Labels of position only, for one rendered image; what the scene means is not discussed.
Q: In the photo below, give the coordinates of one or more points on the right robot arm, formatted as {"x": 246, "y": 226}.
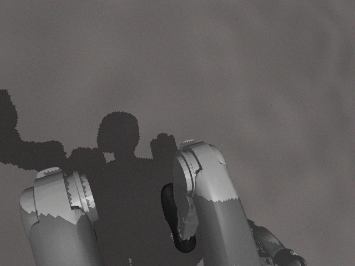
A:
{"x": 287, "y": 257}

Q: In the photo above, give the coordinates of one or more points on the right robot hand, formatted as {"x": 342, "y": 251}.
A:
{"x": 266, "y": 242}

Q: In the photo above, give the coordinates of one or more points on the right robot foot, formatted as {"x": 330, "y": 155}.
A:
{"x": 171, "y": 215}

